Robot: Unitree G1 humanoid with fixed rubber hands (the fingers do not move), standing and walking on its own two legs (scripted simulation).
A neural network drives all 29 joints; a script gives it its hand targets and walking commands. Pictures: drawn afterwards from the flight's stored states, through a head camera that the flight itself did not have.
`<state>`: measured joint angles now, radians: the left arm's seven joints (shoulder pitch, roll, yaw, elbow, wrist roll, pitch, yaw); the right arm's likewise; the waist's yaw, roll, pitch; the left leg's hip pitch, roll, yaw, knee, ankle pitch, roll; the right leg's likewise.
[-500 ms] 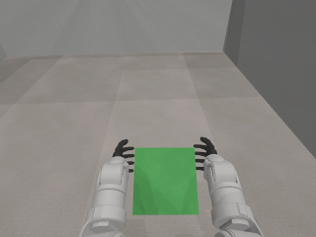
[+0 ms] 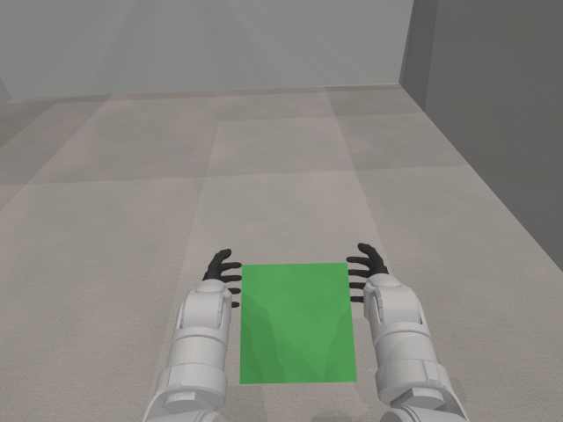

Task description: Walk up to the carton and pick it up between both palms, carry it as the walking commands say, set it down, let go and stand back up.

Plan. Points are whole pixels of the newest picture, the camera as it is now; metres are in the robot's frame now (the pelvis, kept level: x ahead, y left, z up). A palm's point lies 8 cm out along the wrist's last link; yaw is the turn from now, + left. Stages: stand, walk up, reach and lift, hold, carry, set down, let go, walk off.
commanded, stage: set down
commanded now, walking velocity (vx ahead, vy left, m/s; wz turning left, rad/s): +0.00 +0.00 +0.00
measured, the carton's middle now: (294, 321) +0.33 +0.01 -0.06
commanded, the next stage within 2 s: none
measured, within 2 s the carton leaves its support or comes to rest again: neither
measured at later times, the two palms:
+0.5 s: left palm (227, 321) +0.31 +0.13 -0.04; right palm (371, 318) +0.32 -0.12 -0.04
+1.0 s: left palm (234, 338) +0.34 +0.13 -0.14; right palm (357, 340) +0.34 -0.11 -0.14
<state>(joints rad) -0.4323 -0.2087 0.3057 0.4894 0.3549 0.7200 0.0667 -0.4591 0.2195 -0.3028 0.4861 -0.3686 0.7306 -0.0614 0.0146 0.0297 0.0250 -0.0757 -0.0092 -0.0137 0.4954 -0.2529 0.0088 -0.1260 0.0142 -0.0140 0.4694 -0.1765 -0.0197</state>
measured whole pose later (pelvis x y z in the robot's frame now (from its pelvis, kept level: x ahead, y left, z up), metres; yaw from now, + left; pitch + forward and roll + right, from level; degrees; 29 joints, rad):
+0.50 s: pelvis -0.01 +0.00 -0.02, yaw +0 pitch +4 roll +0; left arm -0.48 -0.23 0.41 0.65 0.39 0.34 0.08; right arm -0.48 0.23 -0.40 0.65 -0.36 0.32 -0.11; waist 0.02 0.00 0.05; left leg -0.46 -0.01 -0.01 0.67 -0.28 0.00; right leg -0.51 0.01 -0.01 0.64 -0.20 -0.03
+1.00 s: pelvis -0.04 +0.00 -0.09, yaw +0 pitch +21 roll +1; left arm -0.62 -0.20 0.41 0.67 0.29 0.16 0.17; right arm -0.59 0.25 -0.40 0.61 -0.32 0.16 -0.22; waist 0.01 0.01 -0.03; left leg -1.08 -0.03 0.00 1.12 -0.41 0.01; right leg -1.13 0.02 0.02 1.09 -0.32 -0.01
